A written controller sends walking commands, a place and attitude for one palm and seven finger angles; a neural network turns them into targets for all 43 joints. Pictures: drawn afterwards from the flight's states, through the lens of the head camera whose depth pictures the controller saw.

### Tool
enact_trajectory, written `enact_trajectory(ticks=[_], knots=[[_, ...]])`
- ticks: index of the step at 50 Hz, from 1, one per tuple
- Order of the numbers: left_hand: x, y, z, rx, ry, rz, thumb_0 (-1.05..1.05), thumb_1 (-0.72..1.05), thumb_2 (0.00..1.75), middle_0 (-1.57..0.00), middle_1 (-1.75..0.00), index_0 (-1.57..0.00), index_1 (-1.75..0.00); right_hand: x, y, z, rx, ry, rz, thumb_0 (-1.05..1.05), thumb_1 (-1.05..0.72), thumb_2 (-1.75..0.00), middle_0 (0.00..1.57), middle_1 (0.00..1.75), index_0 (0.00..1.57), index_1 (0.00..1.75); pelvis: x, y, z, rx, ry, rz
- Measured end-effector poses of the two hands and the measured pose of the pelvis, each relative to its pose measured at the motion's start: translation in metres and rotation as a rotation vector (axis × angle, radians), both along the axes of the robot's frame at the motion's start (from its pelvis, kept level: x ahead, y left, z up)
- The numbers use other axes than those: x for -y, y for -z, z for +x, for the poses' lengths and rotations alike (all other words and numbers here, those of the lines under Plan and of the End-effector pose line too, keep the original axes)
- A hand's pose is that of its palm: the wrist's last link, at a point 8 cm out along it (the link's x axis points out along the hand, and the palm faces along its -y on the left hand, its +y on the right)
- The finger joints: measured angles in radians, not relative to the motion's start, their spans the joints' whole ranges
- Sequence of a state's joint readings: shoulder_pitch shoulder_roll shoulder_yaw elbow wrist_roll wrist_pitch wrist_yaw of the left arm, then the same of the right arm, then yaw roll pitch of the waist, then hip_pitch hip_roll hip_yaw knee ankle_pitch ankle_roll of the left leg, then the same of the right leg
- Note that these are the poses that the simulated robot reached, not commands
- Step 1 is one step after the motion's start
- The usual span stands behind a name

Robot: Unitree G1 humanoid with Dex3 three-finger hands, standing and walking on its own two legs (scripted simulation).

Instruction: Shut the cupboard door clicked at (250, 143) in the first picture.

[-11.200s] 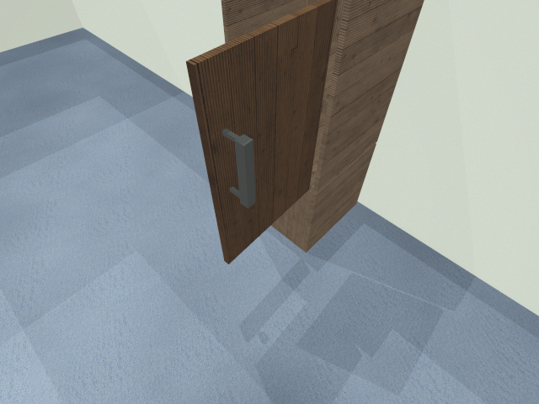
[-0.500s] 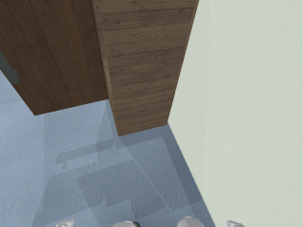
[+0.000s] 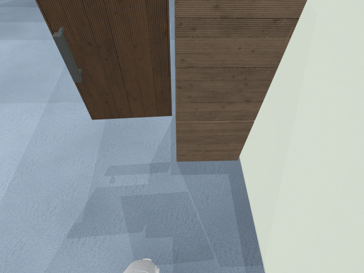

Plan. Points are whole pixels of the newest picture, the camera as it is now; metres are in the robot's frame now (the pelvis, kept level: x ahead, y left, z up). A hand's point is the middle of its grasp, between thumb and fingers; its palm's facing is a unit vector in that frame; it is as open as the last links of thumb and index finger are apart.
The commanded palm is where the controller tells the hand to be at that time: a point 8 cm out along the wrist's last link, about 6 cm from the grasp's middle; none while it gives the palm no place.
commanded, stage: take the last steps up to it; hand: left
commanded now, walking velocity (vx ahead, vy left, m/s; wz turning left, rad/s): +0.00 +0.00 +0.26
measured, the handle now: (70, 55) +0.75 +0.43 +0.02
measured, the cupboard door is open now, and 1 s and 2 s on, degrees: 93 93 93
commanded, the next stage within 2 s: come to a stop and stand still in 1.06 s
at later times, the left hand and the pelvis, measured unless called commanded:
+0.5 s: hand out of the picture +0.01 +0.20 -0.16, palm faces +0.23 -0.95 -0.23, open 7.4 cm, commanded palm none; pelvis +0.04 +0.01 +0.00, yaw +9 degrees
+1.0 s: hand (76, 234) +0.22 +0.29 -0.16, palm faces +0.19 -0.96 -0.21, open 7.3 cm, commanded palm none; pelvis +0.18 +0.10 +0.00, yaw +8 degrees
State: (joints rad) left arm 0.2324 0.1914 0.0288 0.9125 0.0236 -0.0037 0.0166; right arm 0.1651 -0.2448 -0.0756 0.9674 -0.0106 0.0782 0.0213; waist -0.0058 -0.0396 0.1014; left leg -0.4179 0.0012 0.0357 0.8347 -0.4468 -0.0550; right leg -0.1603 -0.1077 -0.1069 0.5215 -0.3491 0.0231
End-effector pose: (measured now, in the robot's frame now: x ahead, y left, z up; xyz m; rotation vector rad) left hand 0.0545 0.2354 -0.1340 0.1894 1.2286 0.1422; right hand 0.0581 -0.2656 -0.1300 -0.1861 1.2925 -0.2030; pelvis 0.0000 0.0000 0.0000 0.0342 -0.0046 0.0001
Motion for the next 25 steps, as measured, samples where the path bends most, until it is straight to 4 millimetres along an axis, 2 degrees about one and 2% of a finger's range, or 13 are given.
enact_trajectory(ticks=[5, 9, 14, 19, 22, 25], knots=[[-0.025, 0.025, -0.041, -0.092, -0.086, -0.021, 0.01, 0.90, 0.89, -0.20, -0.30, -0.21, -0.30, -0.019, -0.003, 0.060, 0.119, -0.111, -0.047, 0.01, -0.91, -0.89, 0.20, 0.29, 0.19, 0.30, -0.016, 0.014, 0.004, 0.001, -0.039, -0.019], [-0.040, 0.025, -0.056, -0.145, -0.130, -0.005, 0.01, 0.91, 0.89, -0.20, -0.30, -0.20, -0.30, -0.038, -0.013, 0.085, 0.187, -0.171, -0.049, 0.01, -0.91, -0.89, 0.20, 0.29, 0.19, 0.30, -0.020, 0.011, 0.002, 0.007, -0.046, -0.026], [-0.043, 0.008, -0.050, -0.091, -0.151, 0.001, 0.01, 0.91, 0.89, -0.20, -0.30, -0.20, -0.30, -0.054, -0.011, 0.088, 0.190, -0.209, 0.000, 0.01, -0.91, -0.89, 0.20, 0.29, 0.20, 0.30, -0.020, 0.003, 0.004, 0.007, -0.074, -0.042], [-0.033, 0.001, -0.039, -0.010, -0.164, 0.026, 0.01, 0.91, 0.89, -0.20, -0.30, -0.20, -0.30, -0.055, 0.012, 0.078, 0.133, -0.205, 0.069, 0.01, -0.90, -0.89, 0.20, 0.29, 0.20, 0.30, -0.010, 0.010, 0.017, 0.008, -0.109, -0.021], [-0.022, -0.001, -0.047, -0.006, -0.214, 0.027, 0.00, 0.91, 0.89, -0.20, -0.30, -0.20, -0.30, -0.055, 0.020, 0.075, 0.060, -0.220, 0.090, 0.01, -0.91, -0.89, 0.20, 0.29, 0.20, 0.30, -0.010, 0.009, 0.027, 0.016, -0.136, -0.022], [-0.011, -0.007, -0.061, -0.069, -0.250, 0.001, 0.00, 0.91, 0.89, -0.20, -0.30, -0.20, -0.30, -0.057, 0.014, 0.080, 0.020, -0.218, 0.100, 0.01, -0.91, -0.89, 0.20, 0.29, 0.20, 0.30, -0.015, -0.001, 0.041, 0.007, -0.149, -0.019]])
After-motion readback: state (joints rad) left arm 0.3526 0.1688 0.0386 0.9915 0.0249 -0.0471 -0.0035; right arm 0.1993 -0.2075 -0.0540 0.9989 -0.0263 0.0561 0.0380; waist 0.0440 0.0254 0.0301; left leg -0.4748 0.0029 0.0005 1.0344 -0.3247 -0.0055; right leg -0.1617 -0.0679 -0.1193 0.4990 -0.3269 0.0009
